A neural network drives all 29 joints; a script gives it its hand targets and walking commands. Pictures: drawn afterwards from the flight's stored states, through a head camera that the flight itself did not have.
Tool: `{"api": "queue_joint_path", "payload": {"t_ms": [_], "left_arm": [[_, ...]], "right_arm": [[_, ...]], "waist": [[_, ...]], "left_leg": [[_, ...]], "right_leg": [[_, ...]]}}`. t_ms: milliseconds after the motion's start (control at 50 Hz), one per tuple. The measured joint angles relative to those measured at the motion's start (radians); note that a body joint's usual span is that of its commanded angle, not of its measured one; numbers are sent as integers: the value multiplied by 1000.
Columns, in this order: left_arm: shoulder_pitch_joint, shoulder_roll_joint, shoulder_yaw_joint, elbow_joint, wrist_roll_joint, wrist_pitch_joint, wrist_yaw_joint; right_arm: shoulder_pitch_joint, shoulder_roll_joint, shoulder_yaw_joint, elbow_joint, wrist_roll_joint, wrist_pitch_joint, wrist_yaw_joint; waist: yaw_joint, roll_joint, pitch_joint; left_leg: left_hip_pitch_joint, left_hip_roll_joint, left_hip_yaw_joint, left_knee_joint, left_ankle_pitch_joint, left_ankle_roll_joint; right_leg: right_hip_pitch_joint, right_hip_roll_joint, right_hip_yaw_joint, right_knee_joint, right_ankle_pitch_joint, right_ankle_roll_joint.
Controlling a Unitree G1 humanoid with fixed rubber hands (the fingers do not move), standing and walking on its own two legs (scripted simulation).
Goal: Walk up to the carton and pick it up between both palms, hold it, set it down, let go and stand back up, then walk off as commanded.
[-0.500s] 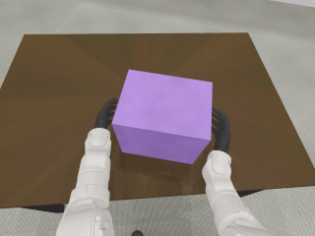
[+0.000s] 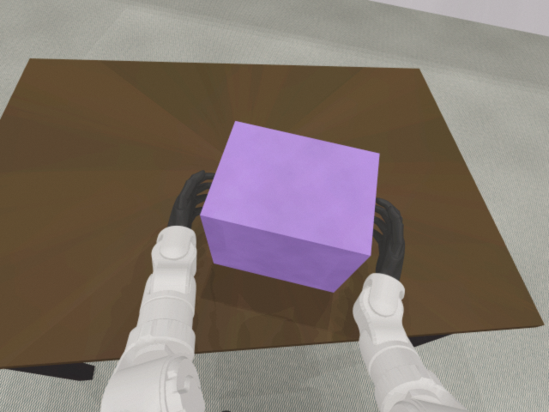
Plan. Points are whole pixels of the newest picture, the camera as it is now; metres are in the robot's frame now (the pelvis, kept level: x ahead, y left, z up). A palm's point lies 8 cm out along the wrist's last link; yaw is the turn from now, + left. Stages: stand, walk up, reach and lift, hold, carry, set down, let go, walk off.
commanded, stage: set down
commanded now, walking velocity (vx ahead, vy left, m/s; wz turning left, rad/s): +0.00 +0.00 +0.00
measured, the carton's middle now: (288, 213) +0.43 -0.05 -0.04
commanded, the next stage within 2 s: none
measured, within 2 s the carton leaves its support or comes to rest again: rests again in 0.08 s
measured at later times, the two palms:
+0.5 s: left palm (185, 227) +0.39 +0.12 -0.01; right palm (391, 269) +0.30 -0.18 +0.00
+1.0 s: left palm (187, 228) +0.39 +0.12 -0.01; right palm (389, 273) +0.29 -0.18 -0.01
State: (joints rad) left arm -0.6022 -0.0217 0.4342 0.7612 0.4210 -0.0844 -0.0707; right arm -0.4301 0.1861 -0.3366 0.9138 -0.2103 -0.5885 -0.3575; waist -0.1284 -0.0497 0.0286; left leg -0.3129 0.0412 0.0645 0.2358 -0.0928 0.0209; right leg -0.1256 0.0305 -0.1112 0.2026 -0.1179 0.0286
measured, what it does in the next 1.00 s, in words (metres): stands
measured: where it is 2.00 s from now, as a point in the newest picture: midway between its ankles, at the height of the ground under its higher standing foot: outside the picture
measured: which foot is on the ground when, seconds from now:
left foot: down 0.00-1.00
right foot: down 0.00-1.00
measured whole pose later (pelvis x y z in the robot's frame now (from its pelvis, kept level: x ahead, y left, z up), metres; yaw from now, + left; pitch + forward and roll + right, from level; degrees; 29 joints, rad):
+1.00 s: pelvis -0.03 -0.01 -0.01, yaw +0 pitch +12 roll -1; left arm -0.68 0.02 0.50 0.85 0.42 -0.19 -0.10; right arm -0.48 0.20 -0.37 0.95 -0.25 -0.65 -0.37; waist -0.13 -0.06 0.02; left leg -0.44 0.03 0.06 0.30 -0.08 0.02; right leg -0.21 0.02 -0.11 0.20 -0.19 0.03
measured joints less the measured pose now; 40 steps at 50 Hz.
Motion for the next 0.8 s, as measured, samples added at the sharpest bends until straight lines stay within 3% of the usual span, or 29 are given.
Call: {"api": "queue_joint_path", "payload": {"t_ms": [320,420,800], "left_arm": [[-14,33,22,23,3,-28,-26],[-49,45,43,59,3,-35,-43],[-78,38,65,90,3,-83,-36]], "right_arm": [[-14,12,0,1,-23,-17,14],[-27,13,0,1,-34,-15,-2],[-51,13,-17,18,-35,-33,-28]], "waist": [[0,-8,20],[0,-9,23],[0,-11,1]], "left_leg": [[-10,-10,0,12,16,-1],[-29,-11,0,23,17,-1],[-100,-10,0,53,16,-2]], "right_leg": [[3,-9,0,0,-50,0],[-9,-11,0,0,-60,0],[-65,-11,0,0,-62,0]]}}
